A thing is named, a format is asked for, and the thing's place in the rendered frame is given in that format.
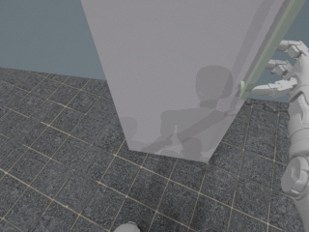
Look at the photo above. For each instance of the robot right hand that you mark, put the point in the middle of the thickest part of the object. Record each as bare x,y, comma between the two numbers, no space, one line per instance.
299,73

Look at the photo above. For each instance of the robot right upper arm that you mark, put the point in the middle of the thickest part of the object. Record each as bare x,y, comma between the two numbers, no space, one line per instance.
295,183

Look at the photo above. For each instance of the robot right forearm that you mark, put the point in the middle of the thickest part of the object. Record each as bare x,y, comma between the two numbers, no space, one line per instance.
298,127

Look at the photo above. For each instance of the robot left shin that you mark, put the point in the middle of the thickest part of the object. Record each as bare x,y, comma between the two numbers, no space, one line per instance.
130,222

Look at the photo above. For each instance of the fridge door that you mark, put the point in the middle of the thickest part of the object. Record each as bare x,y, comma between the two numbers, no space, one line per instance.
174,67

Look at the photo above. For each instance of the handle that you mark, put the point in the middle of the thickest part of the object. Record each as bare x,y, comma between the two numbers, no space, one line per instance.
277,36

